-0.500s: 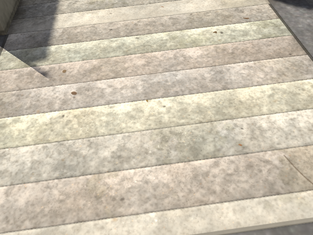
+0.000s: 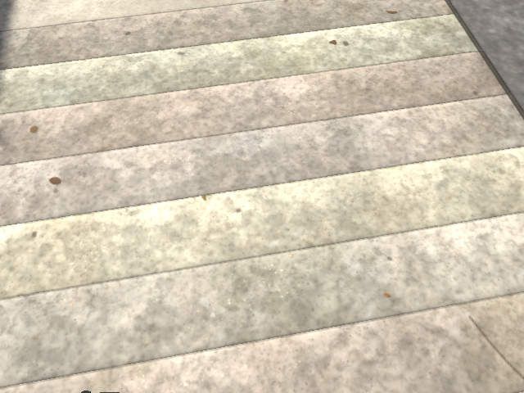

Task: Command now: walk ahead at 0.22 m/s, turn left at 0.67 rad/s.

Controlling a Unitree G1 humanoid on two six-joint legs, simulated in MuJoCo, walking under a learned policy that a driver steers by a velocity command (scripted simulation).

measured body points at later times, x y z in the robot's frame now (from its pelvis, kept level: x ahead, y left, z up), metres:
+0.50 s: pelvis +0.12 -0.06 +0.01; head +0.15 -0.07 +0.46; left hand +0.13 +0.24 -0.08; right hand +0.35 -0.28 -0.11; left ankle +0.03 +0.06 -0.65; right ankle +0.21 -0.13 -0.73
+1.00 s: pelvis +0.12 -0.05 +0.01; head +0.12 -0.05 +0.46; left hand +0.12 +0.24 -0.11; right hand +0.28 -0.29 -0.11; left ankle +0.05 +0.03 -0.73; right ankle +0.12 -0.17 -0.68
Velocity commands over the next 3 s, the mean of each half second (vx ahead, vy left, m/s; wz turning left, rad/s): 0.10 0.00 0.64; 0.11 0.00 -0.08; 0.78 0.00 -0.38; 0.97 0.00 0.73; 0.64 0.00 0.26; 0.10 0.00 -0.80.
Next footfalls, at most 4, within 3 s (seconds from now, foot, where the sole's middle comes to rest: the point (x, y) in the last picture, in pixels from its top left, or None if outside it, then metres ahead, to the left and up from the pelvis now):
0.28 right None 0.24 -0.11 -0.77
0.68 left None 0.09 0.05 -0.77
1.24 right None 0.30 -0.20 -0.77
1.70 left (308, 269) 0.72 -0.12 -0.77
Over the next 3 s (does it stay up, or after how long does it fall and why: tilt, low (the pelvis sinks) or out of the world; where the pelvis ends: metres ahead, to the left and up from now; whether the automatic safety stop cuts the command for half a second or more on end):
stays up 1.22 -0.01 -0.01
